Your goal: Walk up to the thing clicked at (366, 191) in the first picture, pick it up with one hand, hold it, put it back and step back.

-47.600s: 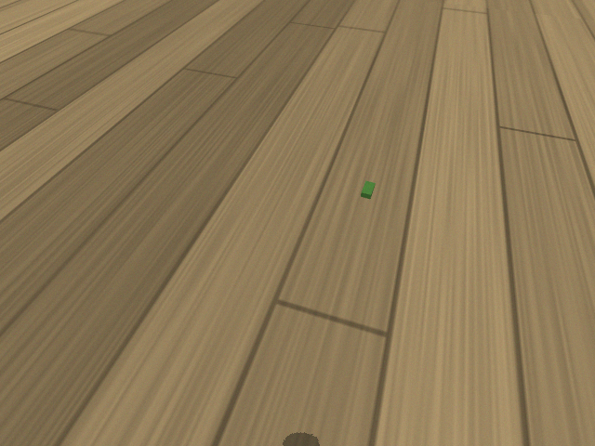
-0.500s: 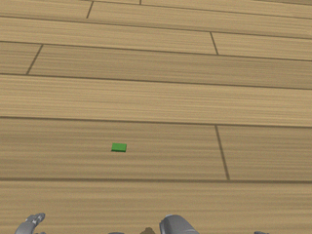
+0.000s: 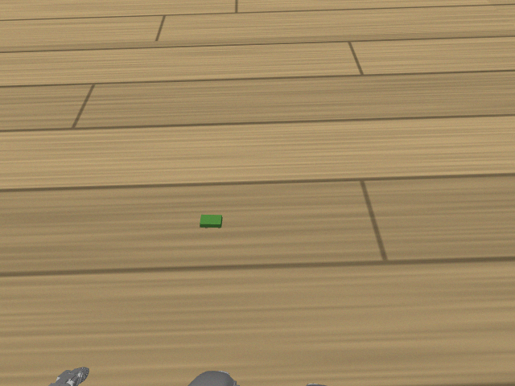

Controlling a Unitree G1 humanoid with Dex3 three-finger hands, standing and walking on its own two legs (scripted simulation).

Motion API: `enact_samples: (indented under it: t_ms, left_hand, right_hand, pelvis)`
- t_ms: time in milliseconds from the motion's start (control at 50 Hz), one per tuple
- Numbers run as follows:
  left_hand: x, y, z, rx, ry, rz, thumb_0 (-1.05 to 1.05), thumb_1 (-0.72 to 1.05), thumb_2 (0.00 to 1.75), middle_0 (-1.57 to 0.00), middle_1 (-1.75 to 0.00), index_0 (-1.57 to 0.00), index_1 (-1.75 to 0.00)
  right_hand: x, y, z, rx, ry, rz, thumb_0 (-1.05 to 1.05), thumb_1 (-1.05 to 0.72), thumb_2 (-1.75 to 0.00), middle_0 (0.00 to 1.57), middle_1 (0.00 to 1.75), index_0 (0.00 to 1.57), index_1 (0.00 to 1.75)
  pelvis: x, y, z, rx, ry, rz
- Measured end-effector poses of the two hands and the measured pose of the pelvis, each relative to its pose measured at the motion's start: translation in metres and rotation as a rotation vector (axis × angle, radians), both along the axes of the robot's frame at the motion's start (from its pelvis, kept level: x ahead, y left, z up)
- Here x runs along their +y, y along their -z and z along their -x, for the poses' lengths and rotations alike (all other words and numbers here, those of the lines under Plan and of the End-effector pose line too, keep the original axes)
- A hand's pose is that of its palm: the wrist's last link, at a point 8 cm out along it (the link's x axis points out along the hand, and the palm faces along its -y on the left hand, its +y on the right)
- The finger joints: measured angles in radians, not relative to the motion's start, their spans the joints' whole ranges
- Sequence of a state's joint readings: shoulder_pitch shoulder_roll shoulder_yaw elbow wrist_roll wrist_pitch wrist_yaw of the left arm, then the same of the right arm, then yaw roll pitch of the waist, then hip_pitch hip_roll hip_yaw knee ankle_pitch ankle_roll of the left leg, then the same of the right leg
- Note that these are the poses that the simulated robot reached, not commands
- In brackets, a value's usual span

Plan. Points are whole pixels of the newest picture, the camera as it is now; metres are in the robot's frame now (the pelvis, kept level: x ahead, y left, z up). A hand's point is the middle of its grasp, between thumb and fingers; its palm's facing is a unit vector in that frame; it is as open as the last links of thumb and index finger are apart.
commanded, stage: step back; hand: left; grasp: from above
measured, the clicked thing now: (211, 221) +0.84 +0.23 -0.75
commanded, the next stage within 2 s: stand in 1.70 s
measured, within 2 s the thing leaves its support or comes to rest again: neither
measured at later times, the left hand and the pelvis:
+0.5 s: hand out of the picture -0.11 +0.24 -0.15, palm faces -0.06 -0.91 -0.41, open 7.4 cm; pelvis -0.19 -0.03 -0.01, yaw -3 degrees
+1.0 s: hand out of the picture -0.23 +0.24 -0.14, palm faces +0.05 -0.92 -0.39, open 7.4 cm; pelvis -0.28 -0.04 +0.00, yaw +3 degrees
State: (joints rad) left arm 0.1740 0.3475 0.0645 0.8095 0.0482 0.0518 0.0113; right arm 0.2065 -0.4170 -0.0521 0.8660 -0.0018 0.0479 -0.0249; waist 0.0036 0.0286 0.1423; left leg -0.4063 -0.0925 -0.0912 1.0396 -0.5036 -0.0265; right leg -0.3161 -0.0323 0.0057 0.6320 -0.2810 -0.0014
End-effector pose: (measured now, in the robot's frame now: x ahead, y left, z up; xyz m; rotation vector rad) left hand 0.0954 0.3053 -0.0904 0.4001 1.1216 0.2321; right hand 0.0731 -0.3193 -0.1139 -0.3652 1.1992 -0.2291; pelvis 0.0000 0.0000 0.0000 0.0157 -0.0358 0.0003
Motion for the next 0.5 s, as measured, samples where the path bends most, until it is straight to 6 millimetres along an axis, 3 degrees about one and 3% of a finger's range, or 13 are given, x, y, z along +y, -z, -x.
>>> enact_samples:
  t_ms: [100,220,380,500]
  left_hand:
    - [0.013,0.012,0.009,-0.086,0.002,0.013,0.01,0.90,0.90,-0.21,-0.30,-0.20,-0.30]
    - [0.012,0.015,0.048,-0.057,-0.025,0.047,0.00,0.90,0.90,-0.20,-0.30,-0.20,-0.30]
    - [-0.001,0.021,0.132,0.049,-0.002,0.043,0.00,0.90,0.90,-0.20,-0.30,-0.20,-0.30]
    - [-0.022,0.024,0.205,0.108,0.000,0.008,0.00,0.91,0.90,-0.20,-0.30,-0.20,-0.30]
  right_hand:
    - [0.012,0.004,0.043,0.053,-0.033,0.020,0.01,-0.91,-0.90,0.21,0.30,0.20,0.30]
    - [0.022,-0.013,0.079,0.027,-0.045,0.018,0.01,-0.91,-0.90,0.21,0.30,0.20,0.30]
    - [0.004,-0.025,0.098,-0.102,-0.058,0.034,0.01,-0.90,-0.90,0.21,0.30,0.20,0.30]
    - [-0.028,-0.007,0.129,-0.158,-0.050,0.013,0.01,-0.91,-0.90,0.21,0.30,0.20,0.30]
  pelvis:
    - [0.007,0.011,0.037,-0.008,-0.049,-0.001]
    - [0.007,0.000,0.077,-0.016,-0.034,0.023]
    - [-0.008,-0.001,0.136,0.004,0.028,0.031]
    - [-0.031,0.012,0.188,0.001,0.056,0.040]
